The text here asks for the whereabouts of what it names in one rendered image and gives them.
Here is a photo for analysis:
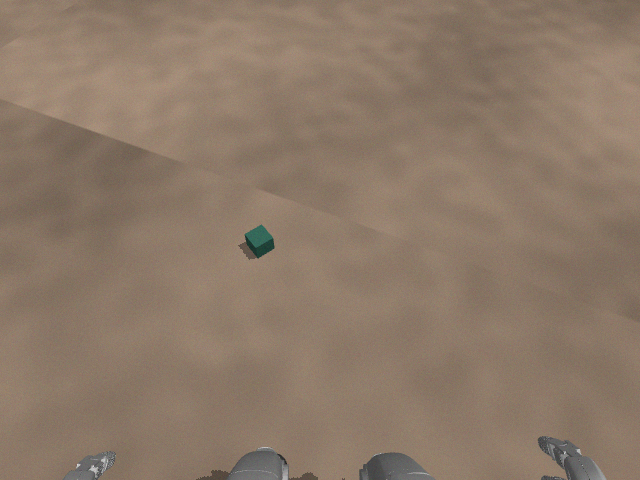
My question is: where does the small box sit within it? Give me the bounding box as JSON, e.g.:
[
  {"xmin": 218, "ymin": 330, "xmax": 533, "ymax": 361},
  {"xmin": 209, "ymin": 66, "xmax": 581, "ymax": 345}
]
[{"xmin": 245, "ymin": 224, "xmax": 275, "ymax": 258}]

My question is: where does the right robot hand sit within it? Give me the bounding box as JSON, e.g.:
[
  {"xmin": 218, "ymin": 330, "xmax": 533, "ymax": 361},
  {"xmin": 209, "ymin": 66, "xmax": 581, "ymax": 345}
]
[{"xmin": 538, "ymin": 436, "xmax": 607, "ymax": 480}]

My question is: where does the left robot hand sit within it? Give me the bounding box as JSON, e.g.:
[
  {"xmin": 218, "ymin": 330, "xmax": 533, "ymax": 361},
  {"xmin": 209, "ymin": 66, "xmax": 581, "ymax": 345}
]
[{"xmin": 62, "ymin": 451, "xmax": 116, "ymax": 480}]

